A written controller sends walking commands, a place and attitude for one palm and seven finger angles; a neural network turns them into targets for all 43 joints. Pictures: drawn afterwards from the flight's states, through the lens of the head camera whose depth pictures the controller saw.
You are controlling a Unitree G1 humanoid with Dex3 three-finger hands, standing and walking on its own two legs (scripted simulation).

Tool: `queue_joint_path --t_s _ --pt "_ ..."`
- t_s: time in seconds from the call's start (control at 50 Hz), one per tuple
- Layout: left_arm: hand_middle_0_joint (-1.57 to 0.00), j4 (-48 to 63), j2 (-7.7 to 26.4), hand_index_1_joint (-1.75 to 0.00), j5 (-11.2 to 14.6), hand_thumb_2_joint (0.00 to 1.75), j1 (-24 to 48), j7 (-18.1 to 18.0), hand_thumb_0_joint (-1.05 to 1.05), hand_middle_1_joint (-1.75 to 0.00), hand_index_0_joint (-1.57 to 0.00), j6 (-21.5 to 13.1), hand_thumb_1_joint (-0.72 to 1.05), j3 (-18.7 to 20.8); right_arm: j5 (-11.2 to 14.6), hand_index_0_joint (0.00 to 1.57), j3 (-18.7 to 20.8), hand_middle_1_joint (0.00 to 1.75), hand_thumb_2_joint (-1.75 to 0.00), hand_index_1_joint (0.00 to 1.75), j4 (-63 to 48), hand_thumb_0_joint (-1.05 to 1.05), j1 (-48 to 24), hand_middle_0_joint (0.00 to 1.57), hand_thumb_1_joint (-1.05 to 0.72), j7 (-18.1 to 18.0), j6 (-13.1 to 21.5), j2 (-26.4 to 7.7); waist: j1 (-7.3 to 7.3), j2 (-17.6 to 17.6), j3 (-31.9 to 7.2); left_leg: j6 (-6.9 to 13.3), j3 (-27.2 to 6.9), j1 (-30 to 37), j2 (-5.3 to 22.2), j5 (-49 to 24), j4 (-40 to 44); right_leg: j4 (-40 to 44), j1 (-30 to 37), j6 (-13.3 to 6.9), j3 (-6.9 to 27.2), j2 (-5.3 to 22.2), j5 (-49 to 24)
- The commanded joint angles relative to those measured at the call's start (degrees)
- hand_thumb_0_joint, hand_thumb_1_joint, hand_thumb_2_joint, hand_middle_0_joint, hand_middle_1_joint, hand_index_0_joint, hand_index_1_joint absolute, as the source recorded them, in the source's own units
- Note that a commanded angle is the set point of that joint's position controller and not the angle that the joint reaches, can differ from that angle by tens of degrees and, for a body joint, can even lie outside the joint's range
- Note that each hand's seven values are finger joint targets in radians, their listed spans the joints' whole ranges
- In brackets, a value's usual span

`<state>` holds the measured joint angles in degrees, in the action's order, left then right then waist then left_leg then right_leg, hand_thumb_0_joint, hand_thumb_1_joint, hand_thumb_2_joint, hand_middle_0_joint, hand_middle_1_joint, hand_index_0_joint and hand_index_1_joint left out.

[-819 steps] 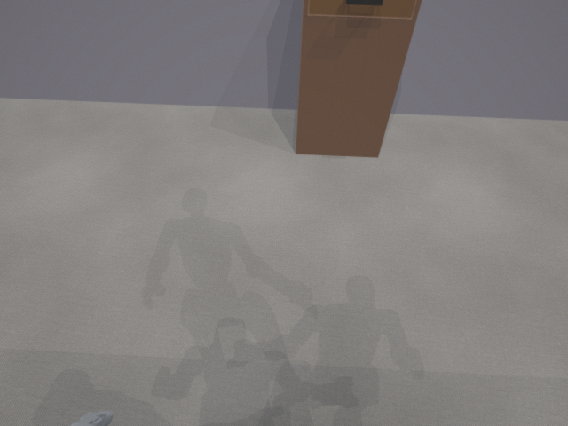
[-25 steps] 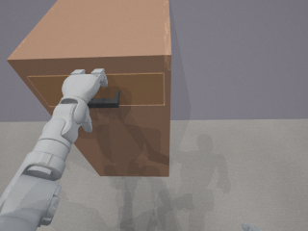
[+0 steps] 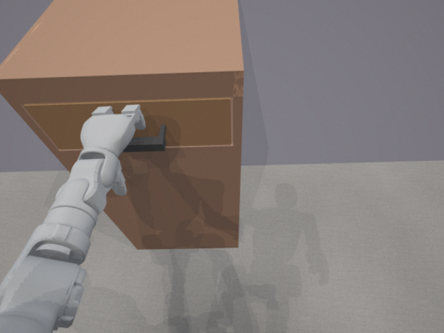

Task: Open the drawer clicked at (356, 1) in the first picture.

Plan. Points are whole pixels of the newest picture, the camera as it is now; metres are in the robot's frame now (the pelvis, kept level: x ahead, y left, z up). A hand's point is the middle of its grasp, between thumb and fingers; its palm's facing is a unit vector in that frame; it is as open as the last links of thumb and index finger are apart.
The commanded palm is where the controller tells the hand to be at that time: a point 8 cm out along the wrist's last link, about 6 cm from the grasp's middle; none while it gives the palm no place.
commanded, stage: lower the fingers behind the handle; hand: left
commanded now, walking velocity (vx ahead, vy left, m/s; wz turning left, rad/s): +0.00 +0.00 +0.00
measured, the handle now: (133, 137) +0.50 +0.20 +0.04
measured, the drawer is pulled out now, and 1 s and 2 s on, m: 0.00 0.00 0.00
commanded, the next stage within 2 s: close the thumb around the handle in 1.06 s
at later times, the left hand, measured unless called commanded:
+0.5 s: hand (127, 162) +0.44 +0.21 +0.03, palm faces -0.05 -0.02 -1.00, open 13.8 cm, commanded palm +0.42 +0.21 +0.09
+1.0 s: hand (126, 162) +0.45 +0.22 +0.02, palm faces -0.05 -0.03 -1.00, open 13.8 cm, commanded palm +0.42 +0.22 +0.08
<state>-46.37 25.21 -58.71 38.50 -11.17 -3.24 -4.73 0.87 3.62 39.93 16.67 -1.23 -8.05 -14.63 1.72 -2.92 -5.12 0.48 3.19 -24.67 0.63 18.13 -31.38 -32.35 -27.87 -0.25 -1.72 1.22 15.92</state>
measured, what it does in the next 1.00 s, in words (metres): stands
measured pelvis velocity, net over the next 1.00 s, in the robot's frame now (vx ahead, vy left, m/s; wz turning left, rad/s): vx -0.01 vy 0.00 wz -0.01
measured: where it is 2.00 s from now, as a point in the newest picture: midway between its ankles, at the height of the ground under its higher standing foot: outside the picture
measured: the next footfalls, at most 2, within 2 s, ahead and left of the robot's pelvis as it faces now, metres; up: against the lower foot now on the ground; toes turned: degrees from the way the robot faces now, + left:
none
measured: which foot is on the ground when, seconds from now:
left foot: down 0.00-1.00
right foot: down 0.00-1.00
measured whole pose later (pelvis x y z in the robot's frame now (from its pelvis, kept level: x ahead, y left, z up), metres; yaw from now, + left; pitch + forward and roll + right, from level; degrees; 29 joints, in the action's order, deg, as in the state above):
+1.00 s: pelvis -0.01 +0.00 -0.01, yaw +0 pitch +15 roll +0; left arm -54.9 24.8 -61.5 40.3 -17.7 -3.5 -3.1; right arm 0.1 3.6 40.2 17.7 -1.6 -6.9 -14.4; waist 3.7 -2.4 -6.4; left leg 0.7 3.3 -31.7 1.2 20.1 -36.9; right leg -36.4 -34.4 -0.1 -1.5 0.8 17.0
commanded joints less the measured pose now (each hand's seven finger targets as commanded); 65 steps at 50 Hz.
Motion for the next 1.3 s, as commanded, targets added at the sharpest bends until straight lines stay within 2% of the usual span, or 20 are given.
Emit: queue_joint_path --t_s 0.0,0.06,0.08,0.2,0.26,0.32,0.38,0.42,0.48,0.5,0.58,0.62,0.68,0.72,0.76,0.98,1.1,1.14,1.2,1.28 --pt "-0.3 10.7 12.8 -1.2 -0.4 0.3 24.2 -2.6 0.0 -1.2 -0.3 -0.4 -0.5 4.4 -0.3 0.2 2.3 0.3 -0.9 0.3 -5.6 0.0 1.3 0.2 -0.9 -0.6 1.5 -8.2 0.09 3.0 -20.7 1.5 -0.9 7.0 -1.8 -24.2 0.8 0.8 12.5 -1.9 0.3 -2.3 -21.2" --pt "-0.3 12.0 12.5 -1.2 -0.9 0.3 24.1 -3.8 0.0 -1.2 -0.3 -1.2 -0.5 4.7 -0.5 0.2 2.6 0.3 -0.9 0.3 -5.4 0.0 2.0 0.2 -0.9 -0.5 1.7 -7.6 -0.2 1.0 -22.8 1.4 -1.0 8.4 -1.7 -26.1 0.1 0.1 12.0 -2.0 0.3 -2.4 -21.8" --pt "-0.3 11.0 11.4 -1.2 -1.0 0.3 25.4 -4.2 0.0 -1.2 -0.3 -1.1 -0.5 3.6 -0.5 0.2 2.6 0.3 -0.9 0.3 -5.0 0.0 2.0 0.2 -0.9 -0.5 1.7 -7.6 0.82 1.3 -21.4 1.4 -1.1 8.4 -1.6 -25.1 -0.2 0.2 10.4 -1.9 0.2 -2.4 -21.0" --pt "-0.3 8.9 12.3 -1.2 -2.0 0.3 25.5 -6.8 0.0 -1.2 -0.3 -0.6 -0.5 5.1 -0.8 0.2 2.7 0.3 -0.9 0.3 -4.4 0.0 2.5 0.2 -0.9 -0.4 2.0 -7.7 0.31 1.3 -22.9 1.1 -1.4 7.3 -1.7 -25.1 -0.7 -0.6 10.2 -2.1 0.1 -2.6 -20.1" --pt "-0.3 6.5 9.2 -1.2 -2.0 0.3 25.3 -7.4 0.0 -1.2 -0.3 0.6 -0.5 2.9 -0.9 0.2 2.8 0.3 -0.9 0.3 -4.2 0.0 2.5 0.2 -0.9 -0.2 2.1 -7.6 0.91 2.0 -21.0 1.2 -1.1 6.8 -1.5 -23.0 -0.7 -0.3 8.6 -2.0 0.0 -2.6 -18.9" --pt "-0.3 4.4 12.3 -1.2 -2.2 0.3 25.5 -7.3 0.0 -1.2 -0.3 1.1 -0.5 4.8 -0.8 0.2 2.3 0.3 -0.9 0.3 -4.5 0.0 2.4 0.2 -0.9 -0.6 2.0 -7.9 0.88 3.4 -21.0 1.6 -0.8 4.2 -1.9 -20.4 -0.5 -0.3 10.1 -1.8 0.4 -2.5 -18.6" --pt "-0.3 3.6 11.2 -1.2 -2.4 0.3 26.1 -7.2 0.0 -1.2 -0.3 1.0 -0.5 3.6 -0.8 0.2 2.3 0.3 -0.9 0.3 -4.5 0.0 2.6 0.2 -0.9 -0.9 2.2 -7.8 1.53 3.0 -20.2 1.7 -0.5 3.6 -2.0 -19.0 -0.8 0.0 9.1 -1.7 0.6 -2.4 -18.0" --pt "-0.3 4.1 12.8 -1.2 -2.9 0.3 26.5 -7.3 0.0 -1.2 -0.3 0.1 -0.5 5.0 -0.9 0.2 2.5 0.3 -0.9 0.3 -4.6 0.0 3.1 0.2 -0.9 -1.1 2.3 -7.8 1.36 2.9 -22.2 1.8 -0.7 3.8 -2.1 -19.9 -1.4 -0.7 9.7 -1.7 0.8 -2.4 -18.9" --pt "-0.3 4.6 11.3 -1.2 -2.7 0.3 26.0 -7.8 0.0 -1.2 -0.3 -1.1 -0.5 4.4 -1.2 0.2 2.8 0.3 -0.9 0.3 -4.5 0.0 3.9 0.2 -0.9 -1.0 2.7 -7.6 1.45 1.2 -23.4 1.7 -0.6 4.5 -2.0 -21.3 -2.3 -1.2 8.8 -1.8 0.8 -2.5 -19.8" --pt "-0.3 4.1 12.6 -1.2 -2.9 0.3 25.7 -8.0 0.0 -1.2 -0.3 -1.4 -0.5 5.7 -1.3 0.2 2.7 0.3 -0.9 0.3 -4.4 0.0 4.1 0.2 -0.9 -1.0 2.6 -7.8 1.49 2.5 -23.3 1.7 -0.8 3.9 -2.0 -22.2 -2.7 -1.5 9.2 -1.8 0.7 -2.6 -20.7" --pt "-0.3 2.0 11.4 -1.2 -3.2 0.3 23.9 -9.1 0.0 -1.2 -0.3 -0.9 -0.5 4.9 -1.2 0.2 2.8 0.3 -0.9 0.3 -4.0 0.0 4.4 0.2 -0.9 -0.7 2.7 -7.8 1.68 2.5 -21.5 1.7 -0.5 1.8 -2.1 -20.6 -3.1 -1.9 7.5 -1.7 0.6 -2.6 -19.9" --pt "-0.3 3.1 12.6 -1.2 -3.4 0.3 25.7 -9.7 0.0 -1.2 -0.3 -1.0 -0.5 5.6 -1.3 0.2 2.9 0.3 -0.9 0.3 -3.8 0.0 4.8 0.2 -0.9 -0.7 2.7 -8.0 1.87 2.0 -23.2 1.7 -0.6 2.0 -2.0 -20.8 -3.5 -2.2 7.6 -1.7 0.9 -2.6 -20.1" --pt "-0.3 2.1 10.4 -1.2 -3.3 0.3 25.3 -9.8 0.0 -1.2 -0.3 0.2 -0.5 4.0 -1.4 0.2 3.1 0.3 -0.9 0.3 -3.5 0.0 5.0 0.2 -0.9 -0.4 2.6 -7.9 2.27 1.7 -23.6 1.6 -0.6 2.8 -1.8 -22.0 -3.9 -2.4 6.9 -1.7 0.5 -2.8 -20.6" --pt "-0.3 2.4 12.2 -1.2 -2.9 0.3 25.0 -9.6 0.0 -1.2 -0.3 0.2 -0.5 5.4 -1.4 0.2 3.1 0.3 -0.9 0.3 -3.5 0.0 5.2 0.2 -0.9 -0.4 2.4 -8.1 1.84 1.7 -24.9 1.7 -0.6 2.9 -1.9 -22.4 -3.9 -2.4 8.4 -1.6 0.8 -2.7 -21.3" --pt "-0.3 0.7 12.4 -1.2 -2.9 0.3 24.0 -9.1 0.0 -1.2 -0.3 0.8 -0.5 5.3 -1.2 0.2 2.8 0.3 -0.9 0.3 -3.5 0.0 4.8 0.2 -0.9 -0.7 2.3 -8.2 2.12 3.2 -22.3 1.8 -0.5 1.1 -2.0 -20.6 -3.5 -2.1 8.1 -1.6 0.6 -2.7 -20.7" --pt "-0.3 1.1 13.5 -1.2 -3.0 0.3 24.3 -8.1 0.0 -1.2 -0.3 -0.5 -0.5 5.5 -1.0 0.2 2.6 0.3 -0.9 0.3 -4.1 0.0 5.1 0.2 -0.9 -1.0 2.5 -8.3 1.74 2.1 -21.6 1.7 -0.8 1.0 -1.8 -18.9 -3.2 -2.1 6.6 -1.7 0.6 -2.7 -17.8" --pt "-0.3 2.2 11.9 -1.2 -2.9 0.3 26.2 -8.9 0.0 -1.2 -0.3 -0.7 -0.5 4.9 -1.3 0.2 2.9 0.3 -0.9 0.3 -3.8 0.0 5.9 0.2 -0.9 -0.7 2.7 -8.2 2.23 1.3 -23.9 1.4 -1.4 3.4 -1.5 -22.7 -4.1 -2.8 5.7 -1.9 0.2 -3.0 -19.0" --pt "-0.3 2.6 8.6 -1.2 -2.9 0.3 25.8 -9.0 0.0 -1.2 -0.3 -0.4 -0.5 2.5 -1.4 0.2 3.2 0.3 -0.9 0.3 -3.8 0.0 5.7 0.2 -0.9 -0.4 2.6 -7.9 2.52 0.5 -24.0 1.3 -1.5 4.8 -1.3 -24.2 -4.5 -2.8 4.5 -1.8 0.1 -3.0 -19.4" --pt "-0.31 1.0 10.8 -1.22 -2.6 0.37 24.7 -8.9 0.0 -1.22 -0.31 0.1 -0.33 4.6 -1.4 0.2 3.0 0.3 -0.9 0.3 -3.5 0.0 5.6 0.2 -0.9 -0.2 2.4 -8.2 2.4 2.8 -22.9 1.4 -1.4 3.3 -1.4 -23.2 -4.4 -2.5 5.6 -1.8 0.1 -3.1 -19.5" --pt "-0.33 1.9 11.2 -1.24 -3.0 0.47 24.3 -8.9 0.0 -1.24 -0.33 0.5 -0.11 4.7 -1.4 0.2 2.9 0.3 -0.9 0.3 -3.5 0.0 5.4 0.2 -0.9 -0.3 2.2 -8.1 1.84 1.8 -23.2 1.4 -1.5 3.9 -1.3 -24.4 -4.2 -2.8 5.7 -1.9 0.0 -3.0 -20.1"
